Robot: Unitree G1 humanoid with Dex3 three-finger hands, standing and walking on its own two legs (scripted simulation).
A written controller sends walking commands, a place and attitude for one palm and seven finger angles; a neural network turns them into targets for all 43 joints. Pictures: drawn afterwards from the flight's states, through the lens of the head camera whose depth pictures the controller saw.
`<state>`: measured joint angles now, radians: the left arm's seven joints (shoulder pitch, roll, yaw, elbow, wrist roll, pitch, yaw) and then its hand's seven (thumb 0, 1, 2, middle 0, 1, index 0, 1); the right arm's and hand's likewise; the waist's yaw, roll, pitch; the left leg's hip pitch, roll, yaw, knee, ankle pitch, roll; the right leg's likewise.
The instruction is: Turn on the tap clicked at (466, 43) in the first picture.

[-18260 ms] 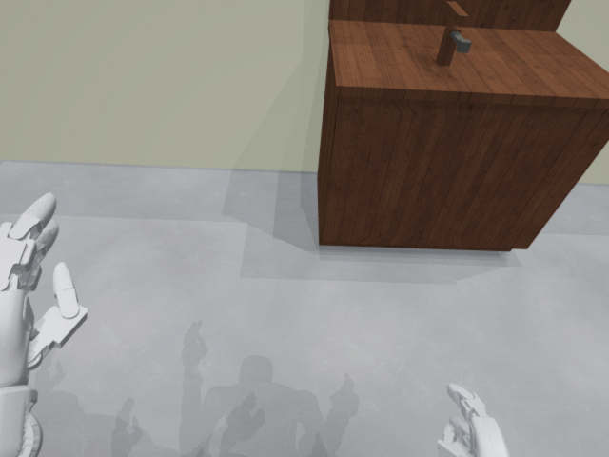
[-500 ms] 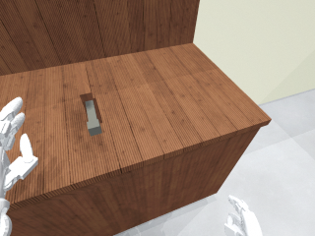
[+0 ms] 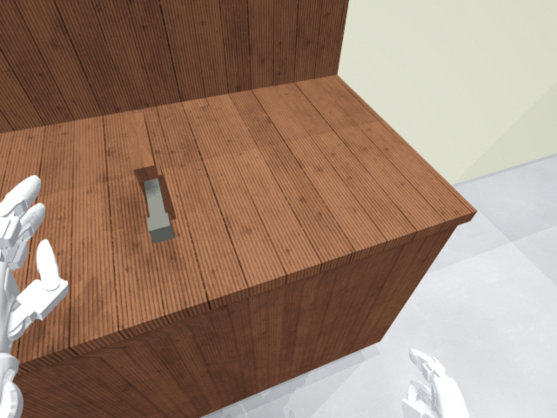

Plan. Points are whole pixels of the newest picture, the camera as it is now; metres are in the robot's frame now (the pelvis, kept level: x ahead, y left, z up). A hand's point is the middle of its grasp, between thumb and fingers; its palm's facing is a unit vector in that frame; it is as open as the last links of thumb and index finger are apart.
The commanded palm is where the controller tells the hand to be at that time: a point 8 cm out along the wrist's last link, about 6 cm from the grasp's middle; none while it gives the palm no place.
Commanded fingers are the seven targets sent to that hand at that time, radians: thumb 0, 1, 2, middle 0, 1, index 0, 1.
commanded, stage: shuffle to correct the standing spot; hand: left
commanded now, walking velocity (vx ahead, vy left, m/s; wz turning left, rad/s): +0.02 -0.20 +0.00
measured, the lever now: (160, 228) +0.34 +0.19 +0.11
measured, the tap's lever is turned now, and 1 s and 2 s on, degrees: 0 0 0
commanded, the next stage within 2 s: come to a stop and stand still in 0.14 s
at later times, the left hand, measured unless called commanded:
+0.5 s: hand (49, 280) +0.22 +0.25 +0.17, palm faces +0.33 -0.86 -0.40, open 7.4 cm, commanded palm +0.15 +0.30 +0.18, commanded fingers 0.00 0.90 0.90 -0.20 -0.30 -0.20 -0.30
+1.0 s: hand out of the picture +0.18 +0.32 +0.16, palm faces +0.39 -0.86 -0.33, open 7.4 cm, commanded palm +0.12 +0.36 +0.18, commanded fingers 0.00 0.90 0.90 -0.20 -0.30 -0.20 -0.30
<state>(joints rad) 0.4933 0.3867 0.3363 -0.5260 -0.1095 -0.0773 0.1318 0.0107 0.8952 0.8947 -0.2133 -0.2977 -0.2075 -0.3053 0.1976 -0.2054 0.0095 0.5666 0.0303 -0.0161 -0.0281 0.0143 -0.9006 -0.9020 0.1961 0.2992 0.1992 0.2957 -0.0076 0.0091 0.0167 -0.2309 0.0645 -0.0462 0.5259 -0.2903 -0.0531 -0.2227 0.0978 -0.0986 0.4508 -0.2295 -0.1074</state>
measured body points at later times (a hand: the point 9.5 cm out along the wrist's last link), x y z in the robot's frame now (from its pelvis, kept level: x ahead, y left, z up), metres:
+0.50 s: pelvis -0.03 +0.02 +0.00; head +0.01 +0.01 +0.44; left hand +0.19 +0.30 +0.19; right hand +0.15 -0.23 -0.08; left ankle -0.01 +0.15 -0.74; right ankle +0.01 -0.05 -0.73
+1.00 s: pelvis -0.05 +0.08 +0.00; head -0.05 +0.10 +0.45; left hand +0.15 +0.37 +0.18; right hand +0.13 -0.12 -0.06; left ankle -0.01 +0.15 -0.74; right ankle +0.01 -0.05 -0.73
